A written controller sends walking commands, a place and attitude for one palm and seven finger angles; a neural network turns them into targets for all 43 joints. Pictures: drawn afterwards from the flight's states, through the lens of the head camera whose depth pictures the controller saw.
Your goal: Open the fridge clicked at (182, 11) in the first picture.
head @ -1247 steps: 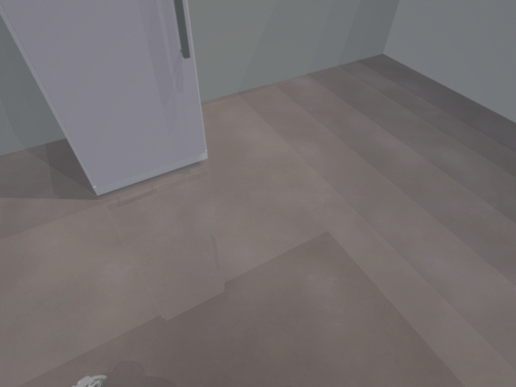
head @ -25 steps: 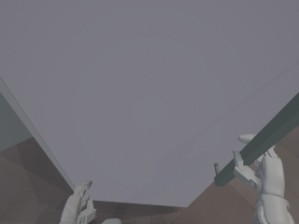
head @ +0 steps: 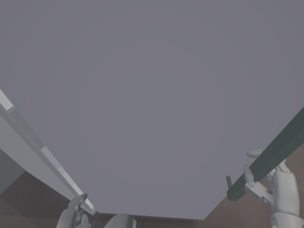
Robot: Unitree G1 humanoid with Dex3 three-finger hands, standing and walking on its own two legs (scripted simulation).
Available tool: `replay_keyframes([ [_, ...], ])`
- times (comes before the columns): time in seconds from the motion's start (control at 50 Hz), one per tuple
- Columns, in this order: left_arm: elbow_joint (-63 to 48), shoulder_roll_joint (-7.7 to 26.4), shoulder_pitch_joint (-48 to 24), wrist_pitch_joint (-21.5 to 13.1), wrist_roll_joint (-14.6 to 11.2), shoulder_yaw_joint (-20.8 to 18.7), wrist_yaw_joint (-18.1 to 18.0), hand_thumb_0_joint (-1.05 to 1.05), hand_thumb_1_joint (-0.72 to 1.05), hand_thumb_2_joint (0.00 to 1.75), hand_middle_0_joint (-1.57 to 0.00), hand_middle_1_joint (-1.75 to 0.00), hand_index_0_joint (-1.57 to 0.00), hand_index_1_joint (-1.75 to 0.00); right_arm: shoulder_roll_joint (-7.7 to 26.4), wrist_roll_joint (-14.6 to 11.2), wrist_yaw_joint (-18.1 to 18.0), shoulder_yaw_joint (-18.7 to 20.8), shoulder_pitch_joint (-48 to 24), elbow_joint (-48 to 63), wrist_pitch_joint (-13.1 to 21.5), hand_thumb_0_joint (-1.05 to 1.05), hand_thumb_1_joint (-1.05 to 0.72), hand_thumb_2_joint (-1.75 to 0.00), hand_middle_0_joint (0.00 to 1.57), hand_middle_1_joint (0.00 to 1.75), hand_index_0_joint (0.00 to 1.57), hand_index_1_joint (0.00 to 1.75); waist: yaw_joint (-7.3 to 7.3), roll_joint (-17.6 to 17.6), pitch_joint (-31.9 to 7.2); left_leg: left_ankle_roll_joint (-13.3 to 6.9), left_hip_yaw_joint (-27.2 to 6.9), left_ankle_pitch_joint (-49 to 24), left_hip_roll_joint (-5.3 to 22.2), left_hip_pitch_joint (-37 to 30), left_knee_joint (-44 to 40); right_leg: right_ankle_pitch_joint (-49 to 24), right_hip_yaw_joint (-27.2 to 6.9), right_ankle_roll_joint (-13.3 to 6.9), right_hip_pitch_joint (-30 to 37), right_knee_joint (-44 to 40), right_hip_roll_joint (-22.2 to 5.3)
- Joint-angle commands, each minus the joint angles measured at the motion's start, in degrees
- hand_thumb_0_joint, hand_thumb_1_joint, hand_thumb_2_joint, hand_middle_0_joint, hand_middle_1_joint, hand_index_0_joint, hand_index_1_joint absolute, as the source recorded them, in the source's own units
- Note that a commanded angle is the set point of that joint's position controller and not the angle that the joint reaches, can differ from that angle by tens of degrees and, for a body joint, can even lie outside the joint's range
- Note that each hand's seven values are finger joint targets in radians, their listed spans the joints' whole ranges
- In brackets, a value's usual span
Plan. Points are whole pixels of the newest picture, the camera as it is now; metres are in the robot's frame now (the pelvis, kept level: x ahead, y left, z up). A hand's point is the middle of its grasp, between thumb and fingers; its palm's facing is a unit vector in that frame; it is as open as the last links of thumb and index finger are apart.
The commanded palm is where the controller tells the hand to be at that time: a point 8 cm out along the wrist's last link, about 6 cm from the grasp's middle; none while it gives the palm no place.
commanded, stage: walk backward, drawing the door open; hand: right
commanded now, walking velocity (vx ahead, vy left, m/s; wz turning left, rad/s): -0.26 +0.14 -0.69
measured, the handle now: (261, 153) +0.28 -0.22 +0.11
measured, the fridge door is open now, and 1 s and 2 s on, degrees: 65 71 69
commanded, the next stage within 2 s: stop walking and hold the door back in 0.04 s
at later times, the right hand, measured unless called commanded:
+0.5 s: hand out of the picture +0.13 -0.17 +0.07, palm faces +0.60 +0.73 -0.32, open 6.2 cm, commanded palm +0.13 -0.22 +0.06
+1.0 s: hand (250, 202) +0.18 -0.18 +0.08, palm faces +0.50 +0.84 -0.23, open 5.9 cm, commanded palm +0.15 -0.23 +0.06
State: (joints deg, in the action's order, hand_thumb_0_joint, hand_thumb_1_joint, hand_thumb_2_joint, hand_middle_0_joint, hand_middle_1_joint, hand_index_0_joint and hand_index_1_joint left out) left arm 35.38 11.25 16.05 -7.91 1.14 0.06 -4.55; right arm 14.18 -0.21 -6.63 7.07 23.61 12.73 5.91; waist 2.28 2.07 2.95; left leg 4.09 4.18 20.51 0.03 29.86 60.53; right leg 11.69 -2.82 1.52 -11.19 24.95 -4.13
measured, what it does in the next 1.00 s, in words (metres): walks backwards: left foot, then right foot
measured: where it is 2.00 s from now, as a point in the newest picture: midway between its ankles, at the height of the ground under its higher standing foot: outside the picture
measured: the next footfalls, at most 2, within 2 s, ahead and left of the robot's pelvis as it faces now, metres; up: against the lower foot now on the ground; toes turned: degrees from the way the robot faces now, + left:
left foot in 0.16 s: +0.02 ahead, +0.19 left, +0.00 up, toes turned -3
right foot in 0.80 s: -0.17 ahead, +0.05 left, +0.00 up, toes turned -19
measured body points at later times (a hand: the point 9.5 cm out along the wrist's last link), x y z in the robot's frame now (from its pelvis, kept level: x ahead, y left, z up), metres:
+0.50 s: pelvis -0.10 +0.15 +0.00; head -0.07 +0.21 +0.45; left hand +0.15 +0.37 -0.11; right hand +0.10 -0.20 +0.09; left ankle -0.02 +0.19 -0.75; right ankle -0.15 -0.01 -0.66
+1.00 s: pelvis -0.18 +0.16 +0.00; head -0.14 +0.15 +0.45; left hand -0.12 +0.42 -0.13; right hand +0.15 -0.22 +0.10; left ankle -0.12 +0.29 -0.67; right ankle -0.21 +0.07 -0.75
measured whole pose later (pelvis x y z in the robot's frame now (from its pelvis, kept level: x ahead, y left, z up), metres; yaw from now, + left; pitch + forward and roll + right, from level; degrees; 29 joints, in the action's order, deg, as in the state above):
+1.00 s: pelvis -0.18 +0.16 +0.00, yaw -14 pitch -1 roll +1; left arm 47.6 13.5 23.3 -3.0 -2.5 1.7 -6.3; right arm 25.6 -0.2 -3.4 15.2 -42.0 -61.9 11.3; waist 2.9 0.6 6.0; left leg 1.6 1.3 19.1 1.5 31.3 61.3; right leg 14.1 4.5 -2.1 -11.1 25.6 -2.2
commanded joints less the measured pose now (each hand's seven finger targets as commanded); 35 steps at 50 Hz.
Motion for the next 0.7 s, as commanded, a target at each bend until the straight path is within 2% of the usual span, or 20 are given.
replay_keyframes([
  [0.0, -7.31, 8.21, -5.51, -3.97, -0.7, -3.08, -0.26, 0.0, 0.9, 0.9, -0.2, -0.3, -0.2, -0.3, 5.82, -0.85, -1.11, 5.02, -2.21, 15.31, 4.86, 0.0, -0.9, -0.9, 0.45, 1.4, 0.45, 1.4, -1.2, 15.16, -3.03, 0.75, 0.2, 3.68, -1.3, -6.94, -10.05, 2.52, -9.41, -7.71, -5.43, -11.02, -9.05],
  [0.04, -6.98, 8.38, -5.75, -4.42, -0.29, -3.26, -0.23, 0.0, 0.9, 0.9, -0.2, -0.3, -0.2, -0.3, 7.58, -1.3, -1.43, 7.43, -1.15, 15.8, 5.45, 0.0, -0.9, -0.9, 0.45, 1.4, 0.45, 1.4, -1.06, 16.25, -3.66, 0.88, 0.96, 5.09, -2.9, -10.44, -17.53, 4.21, -10.67, -7.76, -5.72, -10.1, -8.03],
  [0.08, -6.98, 7.75, -7.44, -4.85, 0.06, -3.52, 0.03, 0.0, 0.9, 0.9, -0.2, -0.3, -0.2, -0.3, 7.42, -1.47, -1.34, 8.04, 0.53, 15.17, 6.15, 0.0, -0.9, -0.9, 0.45, 1.4, 0.45, 1.4, -2.24, 15.07, -4.5, 0.89, 1.07, 1.39, -3.27, -18.65, -29.32, 5.2, -11.29, -6.83, -10.38, -6.4, -6.48],
  [0.1, -6.88, 7.23, -7.2, -4.82, 0.1, -3.66, 0.23, 0.0, 0.9, 0.9, -0.2, -0.3, -0.2, -0.3, 9.04, -1.37, -1.3, 9.71, 0.95, 15.26, 6.37, 0.0, -0.9, -0.9, 0.45, 1.4, 0.45, 1.4, -2.59, 11.21, -5.47, 0.65, 1.32, -3.93, -2.74, -22.62, -37.89, 8.26, -9.77, -4.97, -11.83, -3.04, -3.4],
  [0.12, -6.84, 5.59, -6.77, -4.32, -0.19, -3.23, 0.52, 0.0, 0.9, 0.9, -0.2, -0.3, -0.2, -0.3, 11.08, -1.13, -1.15, 10.8, -0.07, 16.18, 6.42, 0.0, -0.9, -0.9, 0.45, 1.4, 0.45, 1.4, -2.14, 2.4, -5.96, -1.01, -1.41, -8.15, 1.49, -21.63, -44.2, 10.98, -5.13, -2.17, -11.18, 4.29, 2.14],
  [0.14, -6.64, 4.36, -8.48, -3.75, -0.33, -2.92, 0.38, 0.0, 0.9, 0.9, -0.2, -0.3, -0.2, -0.3, 16.21, -0.52, -1.71, 14.68, -7.22, 13.89, 5.89, 0.0, -0.9, -0.9, 0.45, 1.4, 0.45, 1.4, -2.59, -8.4, -7.44, -4.6, -11.69, -12.37, 12.82, -21.84, -45.79, 15.72, 2.24, 0.63, -15.41, 19.77, 6.83],
  [0.16, -6.09, 4.58, -9.91, -3.73, -0.22, -3.12, -0.93, 0.0, 0.9, 0.9, -0.2, -0.3, -0.2, -0.3, 19.43, -0.91, -2.89, 18.79, -13.89, 7.92, 5.14, 0.0, -0.9, -0.9, 0.45, 1.4, 0.45, 1.4, -3.91, -15.86, -9.43, -8.8, -25.8, -13.86, 22.96, -18.14, -46.78, 20.86, 0.69, 1.04, -21.31, 38.53, 7.85],
  [0.18, -4.46, 6.96, -6.91, -3.74, 0.01, -5.21, -1.32, 0.0, 0.9, 0.9, -0.2, -0.3, -0.2, -0.3, 16.85, -1.02, -2.97, 17.21, -14.67, 1.45, 4.43, 0.0, -0.9, -0.9, 0.45, 1.4, 0.45, 1.4, -2.7, -18.77, -10.9, -5.89, -32.61, -10.64, 24.87, -16.28, -47.92, 19.79, -4.99, 0.68, -20.38, 47.81, 7.99],
  [0.2, -4.48, 5.86, -8.63, -3.13, -0.21, -3.7, -1.31, 0.0, 0.9, 0.9, -0.2, -0.3, -0.2, -0.3, 12.75, -0.93, -2.55, 11.03, -21.04, -0.52, 4.48, 0.0, -0.9, -0.9, 0.45, 1.4, 0.45, 1.4, -2.39, -14.78, -8.71, -5.18, -28.05, -12.3, 23.3, -17.49, -45.45, 15.0, -5.88, 0.67, -22.34, 50.87, 6.55],
  [0.22, -3.29, 5.78, -8.9, -2.26, -0.48, -2.43, -1.62, 0.0, 0.9, 0.9, -0.2, -0.3, -0.2, -0.3, 15.15, -1.15, -2.92, 12.77, -25.67, -5.58, 5.2, 0.0, -0.9, -0.9, 0.45, 1.4, 0.45, 1.4, -1.84, -9.69, -8.09, -5.82, -20.32, -17.59, 20.42, -19.37, -42.31, 10.1, -4.61, 1.34, -23.6, 52.23, 5.26],
  [0.24, -1.88, 6.98, -8.69, -1.07, -0.71, -2.3, -1.94, 0.0, 0.9, 0.9, -0.2, -0.3, -0.2, -0.3, 17.62, -1.71, -3.27, 13.67, -30.87, -10.92, 5.45, 0.0, -0.9, -0.9, 0.45, 1.4, 0.45, 1.4, -1.54, -7.71, -8.97, -6.01, -16.09, -22.24, 19.43, -21.5, -39.59, 8.23, -4.07, 1.78, -23.35, 49.81, 5.01],
  [0.26, -2.4, 8.01, -9.1, -0.48, -1.12, -2.8, -2.15, 0.0, 0.9, 0.9, -0.2, -0.3, -0.2, -0.3, 18.56, -1.95, -3.47, 14.93, -30.47, -14.81, 6.22, 0.0, -0.9, -0.9, 0.45, 1.4, 0.45, 1.4, -1.74, -8.83, -9.18, -4.44, -12.67, -24.29, 18.65, -23.57, -38.94, 7.08, -3.15, 1.82, -23.0, 48.6, 5.22],
  [0.3, -2.71, 9.08, -10.88, 0.54, -1.44, -2.94, -1.81, 0.0, 0.9, 0.9, -0.2, -0.3, -0.2, -0.3, 17.58, -2.8, -3.05, 13.3, -34.06, -18.34, 7.57, 0.0, -0.9, -0.9, 0.45, 1.4, 0.45, 1.4, -2.65, -11.92, -8.35, -0.76, -11.67, -24.23, 17.57, -25.73, -40.09, 5.73, -1.6, 1.17, -23.25, 45.7, 6.2],
  [0.32, -3.0, 9.73, -11.2, 0.9, -1.62, -3.13, -1.45, 0.0, 0.9, 0.9, -0.2, -0.3, -0.2, -0.3, 18.12, -3.18, -2.89, 13.58, -36.34, -19.96, 8.01, 0.0, -0.9, -0.9, 0.45, 1.4, 0.45, 1.4, -2.94, -12.7, -7.68, 0.76, -12.42, -20.45, 17.49, -25.47, -41.79, 5.39, -0.99, 0.82, -23.15, 44.45, 6.54],
  [0.4, -3.09, 11.24, -10.81, 1.59, -2.04, -3.67, -0.08, 0.0, 0.9, 0.9, -0.2, -0.3, -0.2, -0.3, 19.0, -3.64, -2.59, 12.42, -49.35, -24.73, 9.44, 0.0, -0.9, -0.9, 0.45, 1.4, 0.45, 1.4, -3.29, -13.67, -8.11, 1.53, -14.83, -7.83, 18.57, -27.27, -47.13, 5.07, 1.42, 0.28, -22.34, 36.55, 5.88],
  [0.52, -2.54, 12.26, -8.14, 1.6, -2.41, -3.96, 0.59, 0.0, 0.9, 0.9, -0.2, -0.3, -0.2, -0.3, 24.94, -2.51, -2.73, 14.36, -65.73, -34.64, 11.03, 0.0, -0.9, -0.9, 0.45, 1.4, 0.45, 1.4, -3.65, -12.01, -12.05, -1.3, -16.7, 11.27, 19.22, -27.52, -53.56, 7.92, 4.94, -0.9, -18.49, 25.91, 5.7],
  [0.54, -1.86, 12.11, -7.64, 1.46, -2.34, -3.96, 0.46, 0.0, 0.9, 0.9, -0.2, -0.3, -0.2, -0.3, 25.12, -2.29, -2.6, 13.21, -68.93, -35.38, 11.26, 0.0, -0.9, -0.9, 0.45, 1.4, 0.45, 1.4, -3.39, -10.02, -12.52, -3.5, -17.16, 15.95, 19.5, -27.13, -54.04, 10.0, 5.82, -1.17, -17.48, 23.98, 5.6],
  [0.58, -1.88, 12.0, -6.29, 1.09, -2.44, -3.76, 0.45, 0.0, 0.9, 0.9, -0.2, -0.3, -0.2, -0.3, 25.82, -1.43, -2.64, 12.74, -73.57, -38.03, 11.69, 0.0, -0.9, -0.9, 0.45, 1.4, 0.45, 1.4, -3.32, -9.92, -14.83, -5.37, -17.64, 21.06, 19.44, -26.82, -55.67, 11.13, 7.54, -1.8, -15.56, 21.59, 5.97],
  [0.64, -0.71, 12.34, -4.38, 0.28, -2.49, -4.08, 0.31, 0.0, 0.9, 0.9, -0.2, -0.3, -0.2, -0.3, 29.11, -0.78, -2.5, 14.02, -79.6, -39.9, 12.16, 0.0, -0.9, -0.9, 0.45, 1.4, 0.45, 1.4, -3.19, -8.98, -17.79, -7.15, -17.9, 16.69, 18.41, -29.41, -54.81, 13.26, 9.52, -2.83, -11.47, 15.78, 6.42],
  [0.68, -0.18, 12.22, -2.6, 0.5, -2.16, -4.1, 0.26, 0.0, 0.9, 0.9, -0.2, -0.3, -0.2, -0.3, 30.38, 0.25, -1.78, 14.15, -83.84, -42.89, 12.38, 0.0, -0.9, -0.9, 0.45, 1.4, 0.45, 1.4, -2.1, -7.89, -20.07, -5.84, -13.89, 15.31, 15.98, -25.47, -54.01, 14.62, 11.55, -3.81, -2.49, 10.28, 7.3],
])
